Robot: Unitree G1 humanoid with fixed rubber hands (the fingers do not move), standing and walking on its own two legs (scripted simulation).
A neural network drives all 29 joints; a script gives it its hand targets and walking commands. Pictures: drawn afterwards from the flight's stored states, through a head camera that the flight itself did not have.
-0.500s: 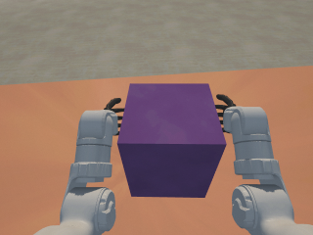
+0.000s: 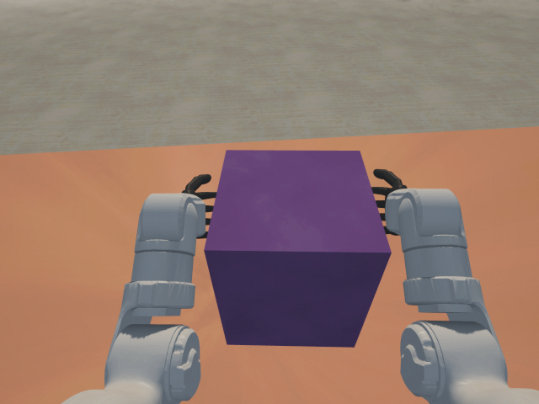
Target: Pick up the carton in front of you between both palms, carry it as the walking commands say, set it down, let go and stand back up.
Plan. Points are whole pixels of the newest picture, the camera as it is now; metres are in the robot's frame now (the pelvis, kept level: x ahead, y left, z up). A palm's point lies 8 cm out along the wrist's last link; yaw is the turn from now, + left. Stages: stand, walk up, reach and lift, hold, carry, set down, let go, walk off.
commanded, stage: carry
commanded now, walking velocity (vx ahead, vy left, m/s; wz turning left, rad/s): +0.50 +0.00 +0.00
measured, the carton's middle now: (291, 250) +0.33 +0.00 +0.06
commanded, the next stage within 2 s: none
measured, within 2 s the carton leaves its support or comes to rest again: neither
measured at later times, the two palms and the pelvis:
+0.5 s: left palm (210, 147) +0.55 +0.16 +0.11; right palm (363, 148) +0.54 -0.14 +0.12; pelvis +0.18 +0.02 -0.01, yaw +1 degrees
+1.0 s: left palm (226, 98) +0.82 +0.16 +0.08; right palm (338, 94) +0.84 -0.14 +0.08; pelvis +0.47 -0.01 -0.03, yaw +1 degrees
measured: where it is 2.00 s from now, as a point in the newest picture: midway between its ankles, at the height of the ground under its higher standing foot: (273, 243)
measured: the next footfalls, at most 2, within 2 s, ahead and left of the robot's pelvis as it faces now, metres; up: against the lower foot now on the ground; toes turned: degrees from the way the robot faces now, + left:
right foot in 0.60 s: +0.41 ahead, -0.06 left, -0.03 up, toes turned -2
left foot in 1.12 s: +0.73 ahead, +0.07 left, -0.06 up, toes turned +4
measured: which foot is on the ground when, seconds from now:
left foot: down 0.00-0.60, up 0.62-1.00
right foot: down 0.00-0.18, up 0.20-0.58, down 0.60-1.00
